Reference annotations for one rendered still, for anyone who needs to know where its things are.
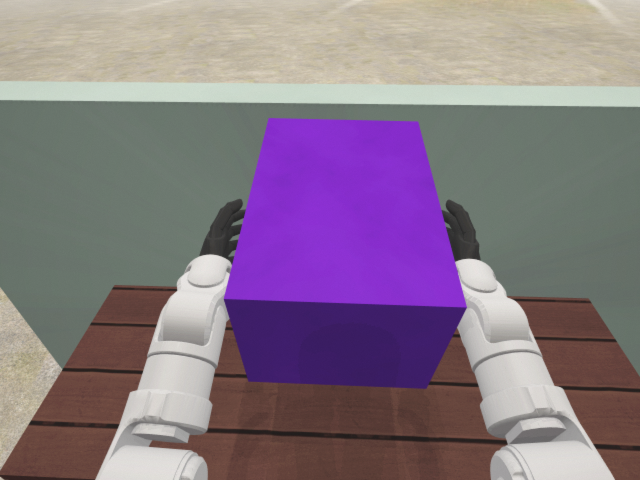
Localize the table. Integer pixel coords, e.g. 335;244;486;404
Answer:
0;285;640;480

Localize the carton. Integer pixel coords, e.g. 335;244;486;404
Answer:
224;118;467;389

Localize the robot left forearm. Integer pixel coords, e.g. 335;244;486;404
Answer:
95;255;232;480

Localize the robot right upper arm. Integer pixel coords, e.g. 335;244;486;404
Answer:
490;441;612;480

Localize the robot left hand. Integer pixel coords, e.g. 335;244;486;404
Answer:
199;199;246;264

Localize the robot right forearm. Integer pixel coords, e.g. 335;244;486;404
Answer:
455;259;615;480

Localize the robot right hand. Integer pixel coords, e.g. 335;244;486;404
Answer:
442;200;481;262

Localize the robot left upper arm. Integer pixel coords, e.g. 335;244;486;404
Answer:
99;445;208;480

